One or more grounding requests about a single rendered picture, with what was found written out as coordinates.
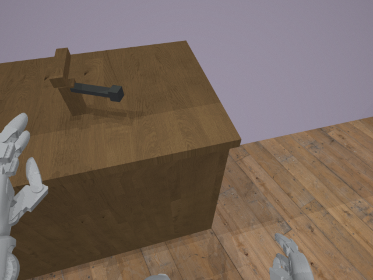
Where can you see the tap lever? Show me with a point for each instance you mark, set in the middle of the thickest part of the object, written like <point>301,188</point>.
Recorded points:
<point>115,93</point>

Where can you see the left robot hand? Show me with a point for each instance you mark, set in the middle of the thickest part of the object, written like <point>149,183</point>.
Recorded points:
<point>12,142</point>

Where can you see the counter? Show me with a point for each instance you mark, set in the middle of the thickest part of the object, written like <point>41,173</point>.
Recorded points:
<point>120,175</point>

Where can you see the left robot forearm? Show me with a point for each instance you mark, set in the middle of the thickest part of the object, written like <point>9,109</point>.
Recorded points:
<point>9,264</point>

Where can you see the right robot hand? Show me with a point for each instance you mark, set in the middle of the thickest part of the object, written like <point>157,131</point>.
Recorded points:
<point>295,267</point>

